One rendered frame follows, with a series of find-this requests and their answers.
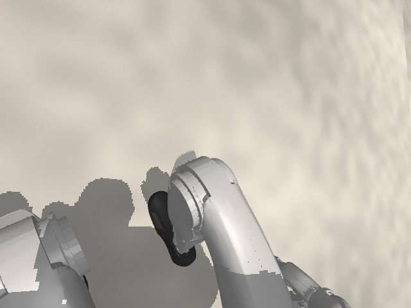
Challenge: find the right robot foot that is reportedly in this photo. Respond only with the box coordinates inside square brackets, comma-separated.
[148, 191, 196, 267]

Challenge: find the right robot hand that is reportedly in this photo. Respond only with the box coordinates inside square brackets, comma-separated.
[275, 256, 321, 308]

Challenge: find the right robot arm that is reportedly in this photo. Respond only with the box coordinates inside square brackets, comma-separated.
[308, 287, 352, 308]

